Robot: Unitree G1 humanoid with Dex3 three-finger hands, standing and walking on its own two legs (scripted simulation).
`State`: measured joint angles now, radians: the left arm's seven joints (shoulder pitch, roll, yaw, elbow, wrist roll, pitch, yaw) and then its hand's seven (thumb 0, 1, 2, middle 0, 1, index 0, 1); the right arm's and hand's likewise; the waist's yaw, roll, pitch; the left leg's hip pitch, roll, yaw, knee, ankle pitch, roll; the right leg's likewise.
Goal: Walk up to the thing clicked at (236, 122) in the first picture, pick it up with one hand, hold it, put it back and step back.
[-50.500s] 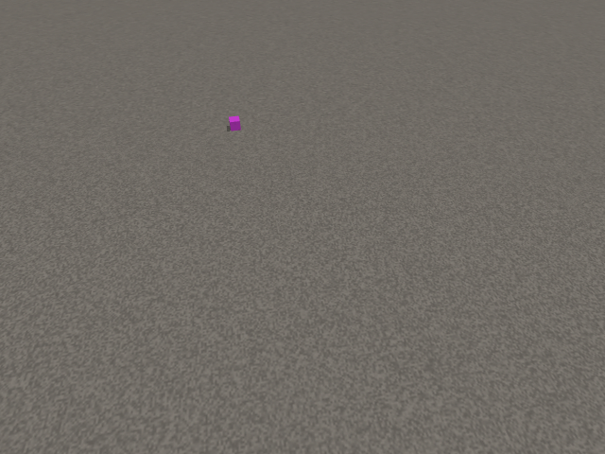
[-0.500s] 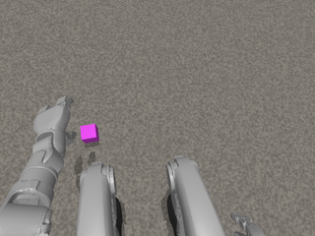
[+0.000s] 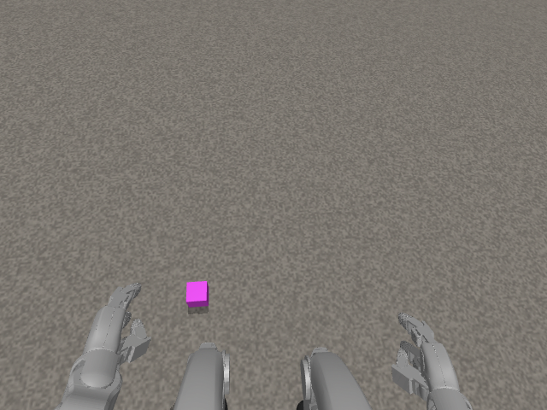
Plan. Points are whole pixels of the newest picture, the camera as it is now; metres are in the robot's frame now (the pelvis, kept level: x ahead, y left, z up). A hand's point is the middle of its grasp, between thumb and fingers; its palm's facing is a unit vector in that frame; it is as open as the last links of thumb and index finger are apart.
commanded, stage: home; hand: left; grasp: from above
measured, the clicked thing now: (197, 294) +0.47 +0.19 -0.58
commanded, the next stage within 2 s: none
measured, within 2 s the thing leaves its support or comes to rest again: neither
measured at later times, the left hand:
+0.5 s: hand (94, 358) +0.21 +0.20 +0.06, palm faces +0.10 -0.97 -0.22, open 7.4 cm
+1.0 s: hand (100, 368) +0.20 +0.19 +0.06, palm faces +0.09 -0.97 -0.21, open 7.4 cm
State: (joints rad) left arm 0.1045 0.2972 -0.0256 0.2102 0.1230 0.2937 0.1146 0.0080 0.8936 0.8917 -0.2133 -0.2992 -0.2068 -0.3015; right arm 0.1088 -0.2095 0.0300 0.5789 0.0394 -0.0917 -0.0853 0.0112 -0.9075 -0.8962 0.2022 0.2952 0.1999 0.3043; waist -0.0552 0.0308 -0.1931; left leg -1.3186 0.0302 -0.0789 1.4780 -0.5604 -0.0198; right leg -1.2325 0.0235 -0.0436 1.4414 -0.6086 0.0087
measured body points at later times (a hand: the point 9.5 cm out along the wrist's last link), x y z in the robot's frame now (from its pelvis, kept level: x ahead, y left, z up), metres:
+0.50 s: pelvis +0.05 +0.01 +0.10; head +0.07 +0.01 +0.55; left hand +0.20 +0.25 +0.08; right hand +0.22 -0.23 +0.04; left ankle +0.07 +0.12 -0.58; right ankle +0.04 -0.13 -0.58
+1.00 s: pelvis +0.05 +0.00 +0.10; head +0.06 +0.01 +0.55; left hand +0.19 +0.24 +0.07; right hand +0.21 -0.24 +0.04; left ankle +0.07 +0.12 -0.58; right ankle +0.04 -0.13 -0.58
